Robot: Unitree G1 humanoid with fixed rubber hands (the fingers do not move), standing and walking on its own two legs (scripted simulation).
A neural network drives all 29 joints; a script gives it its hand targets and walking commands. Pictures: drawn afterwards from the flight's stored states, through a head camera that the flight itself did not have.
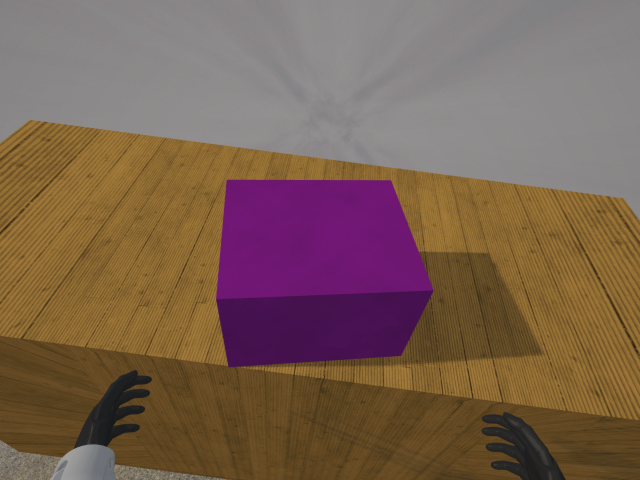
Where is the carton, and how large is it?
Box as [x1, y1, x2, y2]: [216, 180, 433, 366]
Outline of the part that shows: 227,180 216,301 228,366 400,355 433,290 391,181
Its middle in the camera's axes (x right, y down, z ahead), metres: -0.01 +0.04 +0.59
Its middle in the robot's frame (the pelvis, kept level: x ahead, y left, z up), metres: +0.42 +0.03 +0.02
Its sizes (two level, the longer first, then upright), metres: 0.259 0.220 0.168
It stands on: a pedestal, 0.69 m high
